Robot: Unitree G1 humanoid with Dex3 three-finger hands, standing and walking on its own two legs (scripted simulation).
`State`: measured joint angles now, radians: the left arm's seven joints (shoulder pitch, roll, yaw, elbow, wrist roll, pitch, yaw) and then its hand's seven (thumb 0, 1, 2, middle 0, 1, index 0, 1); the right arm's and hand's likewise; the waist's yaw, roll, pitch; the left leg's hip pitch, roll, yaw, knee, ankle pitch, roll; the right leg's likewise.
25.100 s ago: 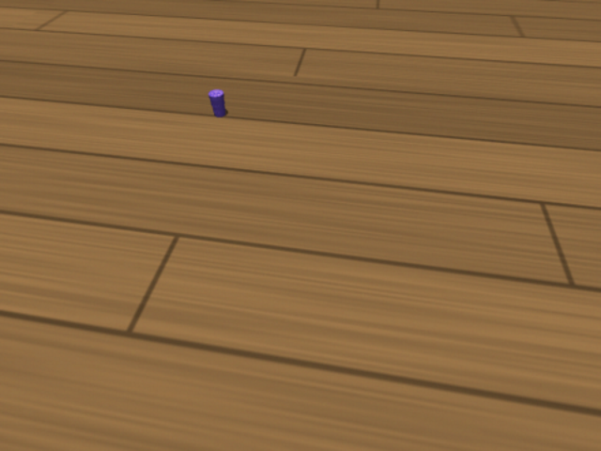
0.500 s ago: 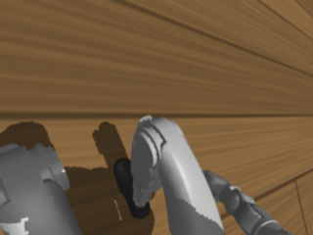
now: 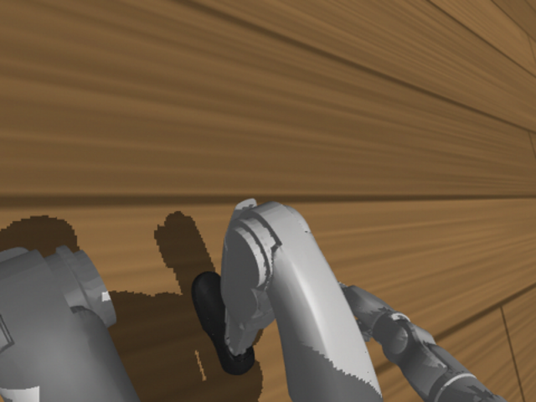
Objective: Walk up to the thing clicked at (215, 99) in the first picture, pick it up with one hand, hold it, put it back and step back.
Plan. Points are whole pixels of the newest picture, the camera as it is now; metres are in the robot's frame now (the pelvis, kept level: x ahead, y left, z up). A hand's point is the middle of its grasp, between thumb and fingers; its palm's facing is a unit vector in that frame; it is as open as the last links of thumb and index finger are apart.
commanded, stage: withdraw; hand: left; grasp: from the side
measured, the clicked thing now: out of the picture +0.44 +0.35 -0.21
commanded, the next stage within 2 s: rise in 0.28 s
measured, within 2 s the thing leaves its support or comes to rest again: rests again in 0.24 s
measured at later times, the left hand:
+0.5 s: hand out of the picture +0.42 +0.43 -0.09, palm faces +0.51 -0.85 -0.11, open 17.5 cm
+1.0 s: hand out of the picture +0.27 +0.40 +0.05, palm faces +0.40 -0.77 -0.50, open 17.3 cm
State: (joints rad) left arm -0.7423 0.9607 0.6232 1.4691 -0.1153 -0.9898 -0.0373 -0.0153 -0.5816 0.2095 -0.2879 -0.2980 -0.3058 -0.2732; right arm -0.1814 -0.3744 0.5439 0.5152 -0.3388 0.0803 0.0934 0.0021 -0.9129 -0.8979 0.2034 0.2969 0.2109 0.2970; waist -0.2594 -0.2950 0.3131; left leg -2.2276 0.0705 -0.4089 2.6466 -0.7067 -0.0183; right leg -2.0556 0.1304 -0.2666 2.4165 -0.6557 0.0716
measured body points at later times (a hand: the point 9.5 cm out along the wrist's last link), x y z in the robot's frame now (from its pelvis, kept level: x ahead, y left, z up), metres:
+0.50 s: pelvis +0.01 +0.00 +0.02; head +0.22 +0.17 +0.37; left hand +0.38 +0.48 -0.08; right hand +0.17 -0.25 -0.05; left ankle +0.08 +0.13 -0.25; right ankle +0.13 -0.12 -0.25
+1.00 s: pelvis +0.01 -0.02 +0.14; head +0.20 +0.07 +0.53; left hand +0.24 +0.44 +0.08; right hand +0.22 -0.23 +0.00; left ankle +0.08 +0.13 -0.25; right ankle +0.13 -0.12 -0.25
